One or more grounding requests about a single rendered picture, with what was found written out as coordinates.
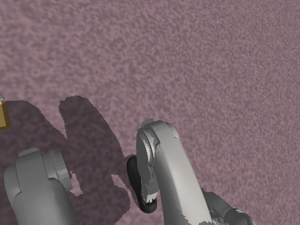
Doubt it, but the small box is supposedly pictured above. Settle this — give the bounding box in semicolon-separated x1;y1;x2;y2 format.
0;101;12;130

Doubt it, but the right robot arm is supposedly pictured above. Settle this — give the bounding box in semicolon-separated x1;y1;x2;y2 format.
224;208;256;225

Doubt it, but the right robot foot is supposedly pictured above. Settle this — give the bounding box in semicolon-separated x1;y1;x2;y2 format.
127;156;157;213

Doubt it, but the right robot hand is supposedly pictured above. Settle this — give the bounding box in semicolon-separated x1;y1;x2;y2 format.
201;188;232;225

